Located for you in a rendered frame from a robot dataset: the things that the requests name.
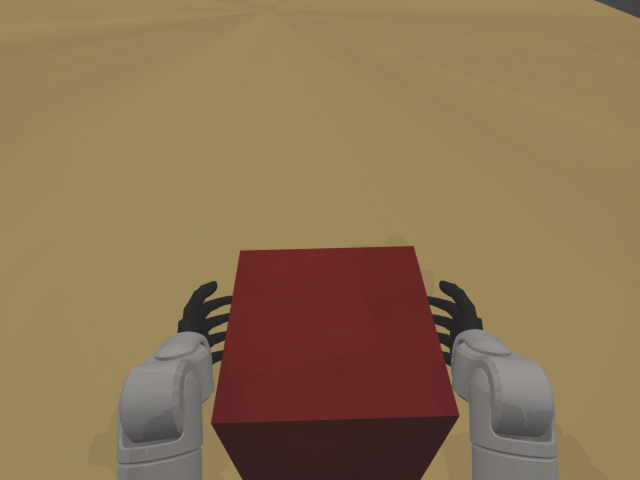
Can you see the robot right hand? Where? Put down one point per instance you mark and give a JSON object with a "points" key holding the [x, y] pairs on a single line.
{"points": [[463, 315]]}

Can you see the robot left hand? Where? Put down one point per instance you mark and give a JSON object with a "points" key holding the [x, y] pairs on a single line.
{"points": [[195, 313]]}

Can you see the right robot forearm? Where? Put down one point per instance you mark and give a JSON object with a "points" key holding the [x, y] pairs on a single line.
{"points": [[511, 409]]}

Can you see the carton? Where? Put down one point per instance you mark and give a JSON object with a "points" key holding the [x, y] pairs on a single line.
{"points": [[332, 367]]}

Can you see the left robot forearm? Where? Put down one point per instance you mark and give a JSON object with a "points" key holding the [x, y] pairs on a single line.
{"points": [[160, 429]]}

